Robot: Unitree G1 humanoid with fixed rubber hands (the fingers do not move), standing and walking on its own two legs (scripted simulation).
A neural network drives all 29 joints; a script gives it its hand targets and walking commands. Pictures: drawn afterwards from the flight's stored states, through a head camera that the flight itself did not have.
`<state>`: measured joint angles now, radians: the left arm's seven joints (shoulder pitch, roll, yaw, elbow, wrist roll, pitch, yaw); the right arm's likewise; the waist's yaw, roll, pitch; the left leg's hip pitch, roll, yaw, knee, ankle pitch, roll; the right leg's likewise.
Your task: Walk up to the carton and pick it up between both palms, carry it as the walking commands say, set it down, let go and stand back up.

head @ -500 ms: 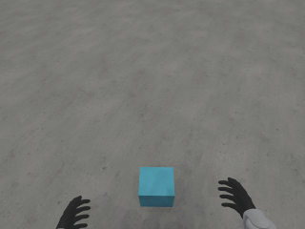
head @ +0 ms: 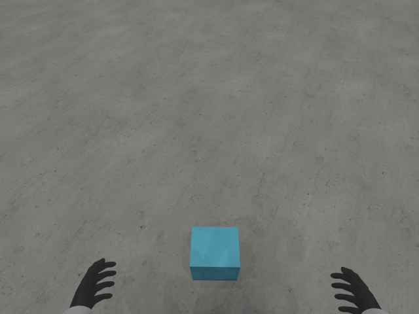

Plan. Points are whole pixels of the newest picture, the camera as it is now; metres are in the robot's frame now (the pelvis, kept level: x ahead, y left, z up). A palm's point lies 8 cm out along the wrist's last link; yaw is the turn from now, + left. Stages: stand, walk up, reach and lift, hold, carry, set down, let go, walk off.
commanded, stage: stand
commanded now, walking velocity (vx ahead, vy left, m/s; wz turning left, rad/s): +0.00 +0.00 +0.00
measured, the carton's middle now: (214, 254) +0.44 -0.01 -0.66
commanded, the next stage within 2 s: none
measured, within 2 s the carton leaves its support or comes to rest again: neither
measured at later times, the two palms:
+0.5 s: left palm (90, 274) +0.22 +0.25 -0.07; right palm (360, 298) +0.16 -0.28 -0.10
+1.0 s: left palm (84, 293) +0.18 +0.25 -0.06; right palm out of the picture +0.12 -0.29 -0.10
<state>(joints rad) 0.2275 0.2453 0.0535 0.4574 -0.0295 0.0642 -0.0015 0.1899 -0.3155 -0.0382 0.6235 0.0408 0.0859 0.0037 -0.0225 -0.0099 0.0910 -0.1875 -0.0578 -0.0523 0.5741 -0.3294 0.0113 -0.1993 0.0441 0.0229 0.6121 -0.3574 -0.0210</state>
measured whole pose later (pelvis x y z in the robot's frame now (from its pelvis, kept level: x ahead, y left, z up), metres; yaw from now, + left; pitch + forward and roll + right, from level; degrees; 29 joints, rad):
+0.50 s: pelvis +0.04 +0.00 +0.00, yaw +0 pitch +0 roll +1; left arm 0.15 0.25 0.05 0.54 -0.03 0.03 0.03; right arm 0.19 -0.32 -0.04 0.71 0.04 0.05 -0.02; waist -0.02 -0.01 0.09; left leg -0.19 -0.06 -0.05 0.57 -0.39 0.01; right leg -0.20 0.04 0.02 0.61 -0.40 -0.03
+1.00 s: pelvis +0.01 +0.00 +0.00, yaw +0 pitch -3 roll +1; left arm 0.15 0.25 0.05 0.57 -0.03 0.01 0.03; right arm 0.19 -0.34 -0.04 0.74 0.04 0.03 -0.02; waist -0.02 0.00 0.09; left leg -0.19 -0.06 -0.05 0.57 -0.34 0.01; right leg -0.20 0.04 0.02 0.61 -0.36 -0.03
